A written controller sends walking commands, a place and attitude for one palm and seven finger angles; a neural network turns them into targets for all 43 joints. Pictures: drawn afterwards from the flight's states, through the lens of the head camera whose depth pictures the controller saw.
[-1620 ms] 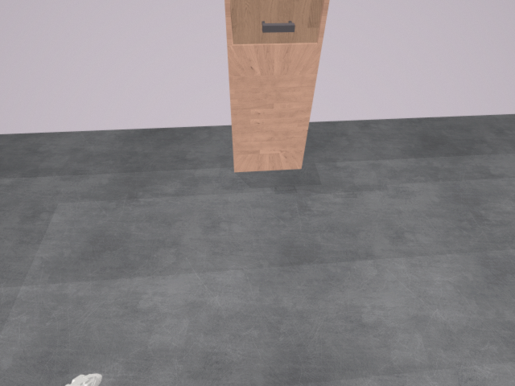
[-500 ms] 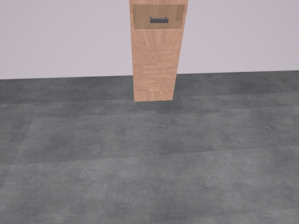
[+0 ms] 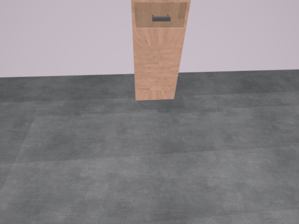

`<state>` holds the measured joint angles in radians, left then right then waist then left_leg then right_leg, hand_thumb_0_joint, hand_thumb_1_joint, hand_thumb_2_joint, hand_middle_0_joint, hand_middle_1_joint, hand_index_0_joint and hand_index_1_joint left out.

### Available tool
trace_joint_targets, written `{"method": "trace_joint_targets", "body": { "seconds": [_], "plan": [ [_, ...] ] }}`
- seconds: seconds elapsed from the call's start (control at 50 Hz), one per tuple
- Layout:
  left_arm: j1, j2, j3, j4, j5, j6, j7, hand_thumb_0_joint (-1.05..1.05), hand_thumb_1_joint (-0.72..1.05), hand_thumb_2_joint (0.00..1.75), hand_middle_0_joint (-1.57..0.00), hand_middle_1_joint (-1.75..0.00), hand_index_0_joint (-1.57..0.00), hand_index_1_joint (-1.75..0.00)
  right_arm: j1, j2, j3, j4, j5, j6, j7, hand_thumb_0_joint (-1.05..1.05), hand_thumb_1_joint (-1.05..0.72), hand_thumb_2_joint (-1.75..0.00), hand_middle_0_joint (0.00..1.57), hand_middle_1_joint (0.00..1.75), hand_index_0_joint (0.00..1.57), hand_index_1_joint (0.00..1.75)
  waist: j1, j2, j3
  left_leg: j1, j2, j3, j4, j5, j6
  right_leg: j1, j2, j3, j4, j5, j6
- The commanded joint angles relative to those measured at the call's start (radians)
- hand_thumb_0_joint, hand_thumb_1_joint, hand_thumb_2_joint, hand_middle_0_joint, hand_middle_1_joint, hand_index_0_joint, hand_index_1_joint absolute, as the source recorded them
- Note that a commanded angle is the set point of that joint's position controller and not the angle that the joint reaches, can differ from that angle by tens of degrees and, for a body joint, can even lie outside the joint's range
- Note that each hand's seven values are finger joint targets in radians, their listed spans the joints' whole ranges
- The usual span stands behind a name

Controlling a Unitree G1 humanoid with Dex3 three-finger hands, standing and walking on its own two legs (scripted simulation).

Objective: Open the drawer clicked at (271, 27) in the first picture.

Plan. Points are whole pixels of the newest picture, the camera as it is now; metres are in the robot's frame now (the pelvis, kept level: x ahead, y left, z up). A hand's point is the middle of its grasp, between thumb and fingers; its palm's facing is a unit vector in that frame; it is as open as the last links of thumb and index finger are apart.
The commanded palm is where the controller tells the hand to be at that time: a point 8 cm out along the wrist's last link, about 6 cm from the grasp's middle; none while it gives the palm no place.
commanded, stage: walk to a spot facing it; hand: left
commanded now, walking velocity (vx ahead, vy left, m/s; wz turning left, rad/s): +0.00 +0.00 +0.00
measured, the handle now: (160, 17) +1.34 +0.01 +0.02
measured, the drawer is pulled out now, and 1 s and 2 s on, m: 0.00 0.00 0.00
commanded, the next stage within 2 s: none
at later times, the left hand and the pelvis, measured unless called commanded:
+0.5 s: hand out of the picture +0.05 +0.15 -0.18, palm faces -0.08 -0.98 -0.18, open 7.4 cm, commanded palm none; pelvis +0.08 -0.02 -0.01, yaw -11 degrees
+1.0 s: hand (115, 145) +0.44 +0.17 -0.17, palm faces -0.43 -0.88 -0.21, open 7.4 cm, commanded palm none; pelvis +0.26 +0.02 +0.00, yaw -31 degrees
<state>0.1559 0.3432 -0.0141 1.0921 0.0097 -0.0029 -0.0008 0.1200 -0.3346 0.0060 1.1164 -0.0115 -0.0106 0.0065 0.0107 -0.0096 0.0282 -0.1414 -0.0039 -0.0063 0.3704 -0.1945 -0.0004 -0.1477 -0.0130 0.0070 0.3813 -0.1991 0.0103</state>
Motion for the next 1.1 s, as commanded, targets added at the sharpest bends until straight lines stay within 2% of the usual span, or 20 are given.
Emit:
{"method": "trace_joint_targets", "body": {
  "seconds": [0.0,0.06,0.16,0.22,0.28,0.3,0.32,0.34,0.4,0.48,0.62,0.66,0.68,0.7,0.72,0.74,0.78,0.84,0.9,1.08],
  "plan": [
    [-0.038,0.200,0.044,-0.063,0.003,-0.024,0.012,0.00,0.90,0.90,-0.20,-0.30,-0.20,-0.30,-0.041,-0.207,-0.040,-0.067,0.005,-0.025,-0.017,0.00,-0.90,-0.90,0.20,0.30,0.20,0.30,-0.006,0.008,-0.047,0.005,0.121,-0.105,-0.070,0.122,0.027,0.004,-0.106,0.095,-0.071,0.095,-0.037],
    [0.041,0.082,0.026,-0.038,0.006,0.004,0.012,0.00,0.90,0.90,-0.20,-0.30,-0.20,-0.30,0.041,-0.086,-0.017,-0.042,-0.005,-0.004,-0.016,0.00,-0.90,-0.90,0.20,0.30,0.20,0.30,-0.009,0.005,-0.053,0.021,0.118,-0.056,-0.025,-0.055,0.008,-0.044,-0.084,0.117,-0.051,-0.084,-0.031],
    [0.089,0.071,0.052,-0.105,0.016,0.021,-0.016,0.00,0.90,0.90,-0.20,-0.30,-0.20,-0.30,0.094,-0.137,-0.056,-0.089,-0.010,0.003,-0.018,0.00,-0.90,-0.90,0.20,0.30,0.20,0.30,-0.011,0.076,0.095,-0.062,0.199,-0.136,-0.089,-0.452,0.068,-0.251,0.006,0.102,0.101,-0.319,-0.046],
    [0.107,0.004,0.063,-0.143,0.016,0.006,-0.030,0.00,0.90,0.90,-0.20,-0.30,-0.20,-0.30,0.123,-0.152,-0.081,-0.112,-0.005,-0.017,-0.023,0.00,-0.90,-0.90,0.20,0.30,0.20,0.30,-0.014,0.178,0.062,-0.001,0.334,-0.202,-0.110,-0.337,0.151,-0.305,0.027,-0.022,0.323,-0.232,-0.028],
    [0.218,-0.023,0.076,-0.124,0.019,-0.011,-0.035,0.00,0.90,0.90,-0.20,-0.30,-0.20,-0.30,0.091,-0.107,-0.080,-0.129,-0.008,-0.024,-0.023,0.00,-0.90,-0.90,0.20,0.30,0.20,0.30,0.048,0.097,0.037,-0.131,0.267,-0.030,0.136,-0.153,0.097,-0.082,0.017,-0.042,0.163,-0.160,-0.044],
    [0.312,0.035,0.093,-0.099,0.024,-0.026,-0.026,0.00,0.90,0.90,-0.20,-0.30,-0.20,-0.30,0.076,-0.051,-0.071,-0.152,-0.002,-0.025,-0.019,0.00,-0.90,-0.90,0.20,0.30,0.20,0.30,0.081,-0.101,0.010,-0.325,0.157,0.096,0.414,-0.195,0.023,0.104,-0.114,0.203,0.004,-0.156,-0.109],
    [0.426,0.131,0.112,-0.069,0.017,-0.038,-0.009,0.00,0.90,0.90,-0.20,-0.30,-0.20,-0.30,-0.017,0.005,-0.053,-0.216,0.000,-0.036,-0.010,0.00,-0.90,-0.90,0.20,0.30,0.20,0.30,0.126,-0.352,0.028,-0.595,0.039,0.165,0.670,-0.414,-0.026,0.211,-0.328,0.586,-0.150,-0.034,-0.219],
    [0.463,0.103,0.107,-0.064,0.005,-0.044,0.007,0.00,0.90,0.90,-0.20,-0.30,-0.20,-0.30,-0.081,-0.031,-0.059,-0.236,-0.005,-0.043,-0.014,0.00,-0.90,-0.90,0.20,0.30,0.20,0.30,0.140,-0.222,0.055,-0.628,0.078,0.031,0.741,-0.362,-0.016,0.183,-0.338,0.632,-0.159,0.066,-0.267],
    [0.361,0.033,0.094,-0.092,0.016,-0.049,0.016,0.00,0.90,0.90,-0.20,-0.30,-0.20,-0.30,-0.058,0.016,-0.064,-0.223,-0.009,-0.046,-0.007,0.00,-0.90,-0.90,0.20,0.30,0.20,0.30,0.058,-0.046,0.054,-0.601,0.132,0.019,0.749,-0.229,-0.036,0.121,-0.283,0.461,-0.114,0.101,-0.270],
    [0.332,0.010,0.095,-0.098,0.018,-0.060,0.012,0.00,0.90,0.90,-0.20,-0.30,-0.20,-0.30,-0.037,0.064,-0.072,-0.226,-0.004,-0.029,0.006,0.00,-0.90,-0.90,0.20,0.30,0.20,0.30,0.028,-0.097,0.046,-0.504,0.111,0.057,0.633,-0.098,-0.055,0.014,-0.203,0.336,-0.147,0.122,-0.227],
    [0.304,0.025,0.114,-0.103,0.022,-0.052,0.012,0.00,0.90,0.90,-0.20,-0.30,-0.20,-0.30,-0.076,0.080,-0.076,-0.281,0.005,-0.049,0.012,0.00,-0.90,-0.90,0.20,0.30,0.20,0.30,0.032,-0.149,0.039,-0.302,0.057,0.085,0.332,-0.058,-0.042,-0.032,-0.159,0.307,-0.086,0.150,-0.175],
    [0.267,0.027,0.120,-0.113,0.018,-0.048,0.011,0.00,0.90,0.90,-0.20,-0.30,-0.20,-0.30,0.027,0.055,-0.083,-0.257,0.005,-0.058,0.000,0.00,-0.90,-0.90,0.20,0.30,0.20,0.30,-0.023,-0.117,0.012,-0.090,0.034,0.101,0.191,-0.009,-0.036,-0.114,-0.123,0.285,0.014,0.140,-0.147],
    [0.249,0.004,0.122,-0.123,0.015,-0.046,0.008,0.00,0.90,0.90,-0.20,-0.30,-0.20,-0.30,0.156,0.015,-0.091,-0.216,0.003,-0.064,-0.017,0.00,-0.90,-0.90,0.20,0.30,0.20,0.30,-0.075,-0.058,-0.037,0.117,0.060,0.069,0.118,-0.025,-0.025,-0.203,-0.066,0.252,0.169,0.172,-0.122],
    [0.275,-0.054,0.119,-0.138,0.004,-0.042,-0.003,0.00,0.90,0.90,-0.20,-0.30,-0.20,-0.30,0.297,-0.092,-0.118,-0.183,-0.013,-0.069,-0.031,0.00,-0.90,-0.90,0.20,0.30,0.20,0.30,-0.123,0.169,-0.150,0.342,0.281,-0.186,0.056,-0.158,0.033,-0.368,0.036,0.150,0.444,-0.040,-0.079],
    [0.273,-0.091,0.115,-0.169,0.003,-0.046,-0.013,0.00,0.90,0.90,-0.20,-0.30,-0.20,-0.30,0.396,-0.158,-0.125,-0.168,-0.018,-0.066,-0.030,0.00,-0.90,-0.90,0.20,0.30,0.20,0.30,-0.128,0.344,-0.192,0.360,0.521,-0.493,-0.098,-0.256,0.118,-0.505,0.096,0.027,0.756,-0.391,-0.036],
    [0.245,-0.064,0.116,-0.174,0.012,-0.043,-0.012,0.00,0.90,0.90,-0.20,-0.30,-0.20,-0.30,0.313,-0.119,-0.113,-0.182,-0.013,-0.058,-0.027,0.00,-0.90,-0.90,0.20,0.30,0.20,0.30,-0.104,0.257,-0.153,0.207,0.544,-0.510,-0.171,-0.467,0.142,-0.522,0.032,0.062,0.889,-0.365,-0.047],
    [0.152,-0.071,0.118,-0.184,0.022,-0.031,-0.030,0.00,0.90,0.90,-0.20,-0.30,-0.20,-0.30,0.185,-0.010,-0.090,-0.210,-0.012,-0.065,-0.026,0.00,-0.90,-0.90,0.20,0.30,0.20,0.30,-0.053,0.144,0.035,-0.022,0.465,-0.346,-0.205,-0.464,0.129,-0.562,-0.054,0.036,0.962,-0.208,-0.042],
    [0.187,-0.105,0.115,-0.175,0.030,0.003,-0.048,0.00,0.90,0.90,-0.20,-0.30,-0.20,-0.30,0.150,0.053,-0.074,-0.196,-0.011,-0.086,-0.031,0.00,-0.90,-0.90,0.20,0.30,0.20,0.30,0.007,0.163,0.037,-0.096,0.367,-0.042,-0.186,-0.157,0.085,-0.494,-0.093,0.004,0.890,-0.063,-0.015],
    [0.146,-0.114,0.113,-0.197,0.031,0.018,-0.054,0.00,0.90,0.90,-0.20,-0.30,-0.20,-0.30,0.193,0.047,-0.075,-0.172,-0.008,-0.096,-0.033,0.00,-0.90,-0.90,0.20,0.30,0.20,0.30,0.012,0.123,0.021,-0.030,0.364,0.052,-0.190,-0.035,0.108,-0.538,-0.108,-0.007,0.829,0.005,0.002],
    [-0.151,-0.121,0.084,-0.278,0.030,0.018,-0.061,0.00,0.90,0.90,-0.20,-0.30,-0.20,-0.30,0.369,0.027,-0.071,-0.100,-0.016,-0.089,-0.028,0.00,-0.90,-0.90,0.20,0.30,0.20,0.30,-0.065,0.093,0.081,0.158,0.365,0.195,-0.161,0.250,0.116,-0.589,-0.100,-0.090,0.478,0.070,0.000]
  ]
}}
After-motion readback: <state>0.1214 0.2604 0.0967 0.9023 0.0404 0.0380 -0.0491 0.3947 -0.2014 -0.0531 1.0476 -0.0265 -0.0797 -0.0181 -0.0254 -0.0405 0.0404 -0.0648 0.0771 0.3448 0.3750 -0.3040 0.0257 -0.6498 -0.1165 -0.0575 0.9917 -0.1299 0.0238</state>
